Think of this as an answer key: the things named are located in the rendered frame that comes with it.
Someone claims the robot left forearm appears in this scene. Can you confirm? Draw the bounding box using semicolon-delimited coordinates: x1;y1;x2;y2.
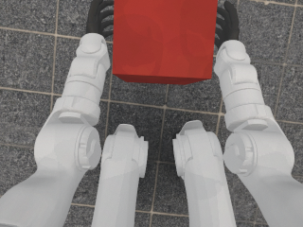
34;33;111;162

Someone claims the carton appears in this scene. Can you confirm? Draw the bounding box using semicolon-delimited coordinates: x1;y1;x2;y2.
112;0;218;85

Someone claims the left robot shin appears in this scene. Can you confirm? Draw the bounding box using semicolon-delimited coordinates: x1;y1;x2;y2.
100;124;138;168

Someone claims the left robot upper arm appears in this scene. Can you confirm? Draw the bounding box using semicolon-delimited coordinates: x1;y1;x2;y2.
0;123;102;227

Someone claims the robot right hand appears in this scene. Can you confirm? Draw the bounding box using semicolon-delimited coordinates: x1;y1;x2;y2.
214;0;240;51

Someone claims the left robot thigh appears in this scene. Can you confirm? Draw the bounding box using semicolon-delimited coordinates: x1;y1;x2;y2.
91;131;149;227

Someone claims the robot left hand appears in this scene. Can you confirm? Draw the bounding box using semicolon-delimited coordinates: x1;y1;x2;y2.
85;0;115;39

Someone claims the right robot upper arm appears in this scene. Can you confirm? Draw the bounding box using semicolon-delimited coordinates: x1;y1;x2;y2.
223;130;303;227

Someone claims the robot right forearm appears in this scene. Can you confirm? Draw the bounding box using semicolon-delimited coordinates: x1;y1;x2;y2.
213;40;287;138

